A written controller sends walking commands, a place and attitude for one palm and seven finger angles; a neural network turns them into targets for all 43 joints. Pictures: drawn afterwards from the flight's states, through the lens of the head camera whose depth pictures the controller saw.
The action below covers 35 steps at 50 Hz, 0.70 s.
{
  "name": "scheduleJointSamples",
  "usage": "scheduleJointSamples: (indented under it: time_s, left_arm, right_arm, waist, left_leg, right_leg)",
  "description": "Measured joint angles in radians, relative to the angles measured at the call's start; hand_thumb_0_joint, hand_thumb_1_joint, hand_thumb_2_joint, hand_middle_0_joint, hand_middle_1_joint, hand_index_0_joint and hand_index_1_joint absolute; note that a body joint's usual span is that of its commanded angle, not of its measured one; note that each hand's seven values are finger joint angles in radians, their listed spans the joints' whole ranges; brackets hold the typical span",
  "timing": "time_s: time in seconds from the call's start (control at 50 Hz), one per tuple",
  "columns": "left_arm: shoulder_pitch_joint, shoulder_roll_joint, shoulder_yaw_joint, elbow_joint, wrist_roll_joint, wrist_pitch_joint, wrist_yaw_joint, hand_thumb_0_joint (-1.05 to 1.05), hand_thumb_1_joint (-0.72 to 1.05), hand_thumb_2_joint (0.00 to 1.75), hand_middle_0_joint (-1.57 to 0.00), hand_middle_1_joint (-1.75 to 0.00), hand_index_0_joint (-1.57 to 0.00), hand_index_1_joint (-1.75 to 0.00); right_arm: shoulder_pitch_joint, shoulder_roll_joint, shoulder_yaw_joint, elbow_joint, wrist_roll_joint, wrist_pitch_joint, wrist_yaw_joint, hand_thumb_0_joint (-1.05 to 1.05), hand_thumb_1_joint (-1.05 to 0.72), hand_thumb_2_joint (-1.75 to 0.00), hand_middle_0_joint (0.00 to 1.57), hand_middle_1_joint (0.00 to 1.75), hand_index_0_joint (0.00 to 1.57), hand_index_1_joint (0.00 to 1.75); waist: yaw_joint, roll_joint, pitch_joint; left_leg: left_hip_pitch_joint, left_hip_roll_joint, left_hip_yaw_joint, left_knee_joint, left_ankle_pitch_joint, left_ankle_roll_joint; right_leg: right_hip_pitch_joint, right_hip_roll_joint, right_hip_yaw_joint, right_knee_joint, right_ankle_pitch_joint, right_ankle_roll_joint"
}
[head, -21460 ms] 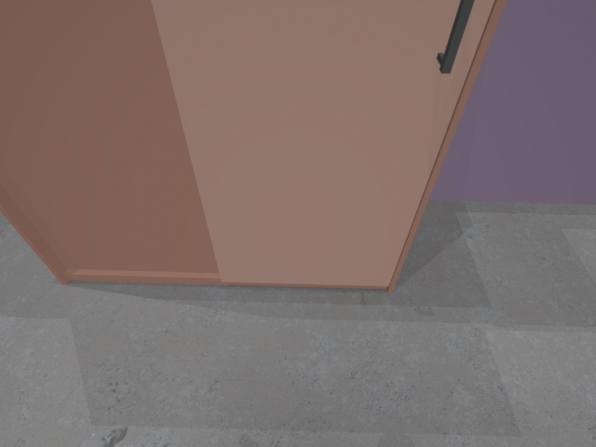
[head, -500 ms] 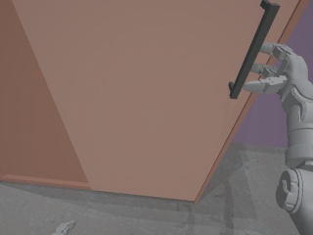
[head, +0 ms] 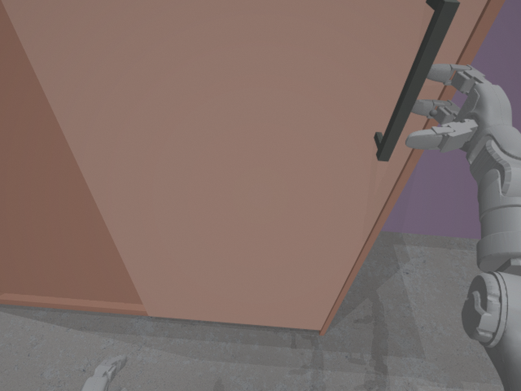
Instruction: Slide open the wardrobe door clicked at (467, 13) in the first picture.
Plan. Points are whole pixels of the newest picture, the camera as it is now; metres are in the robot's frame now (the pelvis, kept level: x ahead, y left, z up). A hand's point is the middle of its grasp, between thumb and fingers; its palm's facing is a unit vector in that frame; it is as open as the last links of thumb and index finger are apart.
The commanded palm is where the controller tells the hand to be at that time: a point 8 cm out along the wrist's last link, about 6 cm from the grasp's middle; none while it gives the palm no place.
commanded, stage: slide the fingers in behind the handle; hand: right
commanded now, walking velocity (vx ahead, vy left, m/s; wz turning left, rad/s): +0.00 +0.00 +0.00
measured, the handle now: (405, 86) +0.49 -0.15 +0.27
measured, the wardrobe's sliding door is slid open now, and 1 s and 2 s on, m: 0.00 0.00 0.00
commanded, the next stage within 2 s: grip the handle and tug to test in 1.82 s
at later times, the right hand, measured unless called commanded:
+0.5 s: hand (432, 121) +0.42 -0.18 +0.26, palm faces +0.01 +1.00 +0.00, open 14.0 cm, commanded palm +0.40 -0.23 +0.26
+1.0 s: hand (413, 116) +0.43 -0.15 +0.26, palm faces -0.01 +1.00 +0.01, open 14.0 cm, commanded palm +0.41 -0.21 +0.26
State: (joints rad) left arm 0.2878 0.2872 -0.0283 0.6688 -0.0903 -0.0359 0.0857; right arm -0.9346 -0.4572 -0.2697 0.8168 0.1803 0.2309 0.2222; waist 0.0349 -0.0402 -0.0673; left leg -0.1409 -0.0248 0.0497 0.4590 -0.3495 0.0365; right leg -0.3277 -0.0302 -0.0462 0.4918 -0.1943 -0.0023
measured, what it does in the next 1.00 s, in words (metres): stands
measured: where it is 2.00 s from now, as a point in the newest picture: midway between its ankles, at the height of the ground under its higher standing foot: outside the picture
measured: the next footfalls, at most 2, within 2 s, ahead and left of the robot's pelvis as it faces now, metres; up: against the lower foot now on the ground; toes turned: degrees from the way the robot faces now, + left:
none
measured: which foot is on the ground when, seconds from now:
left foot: down 0.00-1.00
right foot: down 0.00-1.00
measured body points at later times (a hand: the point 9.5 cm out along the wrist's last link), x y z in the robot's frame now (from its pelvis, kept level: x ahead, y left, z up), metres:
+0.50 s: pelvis -0.01 -0.01 +0.00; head -0.03 +0.01 +0.45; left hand +0.11 +0.25 -0.10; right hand +0.41 -0.23 +0.26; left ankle -0.07 +0.09 -0.74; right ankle +0.04 -0.12 -0.74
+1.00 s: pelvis -0.01 +0.00 +0.00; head -0.03 +0.01 +0.45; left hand +0.11 +0.25 -0.11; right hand +0.42 -0.21 +0.26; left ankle -0.07 +0.09 -0.74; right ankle +0.04 -0.12 -0.74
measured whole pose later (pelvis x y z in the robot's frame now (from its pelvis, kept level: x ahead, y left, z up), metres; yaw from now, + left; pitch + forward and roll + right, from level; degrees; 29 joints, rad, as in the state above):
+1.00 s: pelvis -0.01 +0.00 +0.00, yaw +0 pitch +0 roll +0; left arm 0.28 0.27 -0.04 0.68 -0.08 -0.03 0.08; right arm -0.88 -0.36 -0.23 0.68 0.19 0.27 0.13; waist 0.03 -0.04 -0.06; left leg -0.12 -0.02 0.04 0.44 -0.32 0.03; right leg -0.29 -0.03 -0.05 0.46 -0.17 -0.01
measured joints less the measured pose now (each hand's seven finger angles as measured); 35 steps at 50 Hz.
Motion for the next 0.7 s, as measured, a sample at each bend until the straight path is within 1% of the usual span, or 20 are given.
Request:
scheduleJointSamples:
  time_s: [0.1,0.2,0.26,0.32,0.38,0.48,0.62,0.7]
  left_arm:
    - [0.002,-0.003,-0.002,0.001,0.002,0.0,-0.001,0.01,0.9,0.9,-0.2,-0.3,-0.2,-0.3]
    - [0.009,-0.005,-0.002,-0.001,0.002,0.002,-0.005,0.01,0.9,0.9,-0.2,-0.3,-0.2,-0.3]
    - [0.008,-0.007,-0.005,0.001,0.003,0.008,-0.007,0.01,0.9,0.9,-0.2,-0.3,-0.2,-0.3]
    - [0.007,-0.011,-0.007,-0.006,0.003,0.015,-0.007,0.01,0.9,0.9,-0.2,-0.3,-0.2,-0.3]
    - [0.006,-0.012,-0.006,-0.013,0.003,0.017,-0.008,0.01,0.9,0.9,-0.2,-0.3,-0.2,-0.3]
    - [-0.006,-0.013,-0.008,-0.014,0.002,0.02,-0.003,0.01,0.9,0.9,-0.2,-0.3,-0.2,-0.3]
    - [-0.029,-0.009,-0.008,-0.007,0.0,0.015,0.005,0.01,0.9,0.9,-0.2,-0.3,-0.2,-0.3]
    - [-0.033,-0.008,-0.007,-0.005,0.003,0.009,0.004,0.01,0.9,0.9,-0.2,-0.3,-0.2,-0.3]
  right_arm:
    - [-0.008,0.012,0.01,0.0,0.002,-0.007,-0.011,-0.01,0.5,-0.3,0.32,1.22,0.3,1.21]
    - [0.021,0.039,0.019,-0.061,0.011,-0.013,-0.017,-0.01,0.5,-0.3,0.31,1.21,0.3,1.21]
    - [0.033,0.054,0.009,-0.073,0.015,0.004,-0.02,-0.01,0.5,-0.3,0.3,1.2,0.3,1.21]
    - [0.059,0.057,-0.003,-0.1,0.009,0.024,-0.034,-0.01,0.5,-0.3,0.3,1.2,0.3,1.21]
    - [0.083,0.061,0.001,-0.134,0.004,0.038,-0.05,-0.01,0.5,-0.3,0.3,1.2,0.3,1.21]
    - [0.108,0.065,0.006,-0.187,0.008,0.053,-0.056,-0.01,0.5,-0.3,0.3,1.2,0.3,1.21]
    - [0.071,0.062,0.038,-0.164,0.011,0.078,-0.057,-0.01,0.5,-0.3,0.3,1.2,0.3,1.21]
    - [0.059,0.073,0.045,-0.158,0.018,0.072,-0.06,-0.01,0.5,-0.3,0.3,1.2,0.3,1.2]
  waist:
    - [-0.004,-0.003,0.005]
    - [-0.007,-0.006,0.004]
    - [-0.005,-0.005,-0.001]
    - [-0.002,-0.004,-0.005]
    - [-0.003,-0.003,-0.003]
    - [-0.009,0.002,0.004]
    - [-0.014,0.003,0.012]
    - [-0.014,0.0,0.011]
  left_leg:
    - [-0.002,0.004,0.001,0.002,0.001,-0.004]
    - [0.003,0.008,-0.006,0.0,0.003,-0.007]
    - [0.008,0.009,-0.01,-0.002,0.005,-0.009]
    - [0.014,0.008,-0.017,-0.005,0.008,-0.01]
    - [0.022,0.006,-0.018,-0.01,0.01,-0.009]
    - [0.033,0.004,-0.014,-0.016,0.016,-0.008]
    - [0.03,0.002,0.001,-0.02,0.023,-0.006]
    - [0.026,0.003,0.004,-0.021,0.026,-0.006]
  right_leg:
    - [-0.002,0.004,0.0,0.001,0.002,-0.004]
    - [0.007,0.007,-0.007,-0.005,0.004,-0.007]
    - [0.014,0.007,-0.011,-0.009,0.004,-0.009]
    - [0.024,0.005,-0.017,-0.015,0.006,-0.009]
    - [0.031,0.004,-0.018,-0.017,0.007,-0.009]
    - [0.04,0.002,-0.014,-0.02,0.012,-0.007]
    - [0.03,0.003,0.001,-0.019,0.022,-0.006]
    - [0.026,0.004,0.004,-0.023,0.027,-0.007]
